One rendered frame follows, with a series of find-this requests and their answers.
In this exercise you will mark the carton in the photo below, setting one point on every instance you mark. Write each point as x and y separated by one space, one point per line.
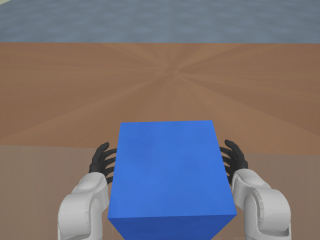
169 182

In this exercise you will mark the robot right hand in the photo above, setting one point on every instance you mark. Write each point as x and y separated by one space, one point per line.
236 160

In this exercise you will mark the robot left hand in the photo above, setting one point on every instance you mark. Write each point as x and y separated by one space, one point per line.
99 163

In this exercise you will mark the left robot forearm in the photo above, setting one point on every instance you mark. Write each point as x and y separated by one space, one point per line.
80 213

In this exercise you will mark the right robot forearm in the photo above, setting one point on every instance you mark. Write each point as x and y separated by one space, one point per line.
267 214

